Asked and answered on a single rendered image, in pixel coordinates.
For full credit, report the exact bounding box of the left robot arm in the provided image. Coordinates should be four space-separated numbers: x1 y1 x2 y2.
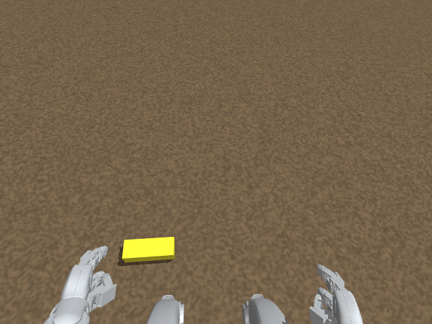
44 297 90 324

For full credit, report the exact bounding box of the right robot hand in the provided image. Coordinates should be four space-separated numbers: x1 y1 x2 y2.
310 265 363 324

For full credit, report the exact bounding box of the left robot hand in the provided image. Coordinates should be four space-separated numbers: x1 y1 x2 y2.
60 246 117 312

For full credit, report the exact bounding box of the carton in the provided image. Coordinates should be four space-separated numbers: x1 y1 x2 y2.
122 237 175 263

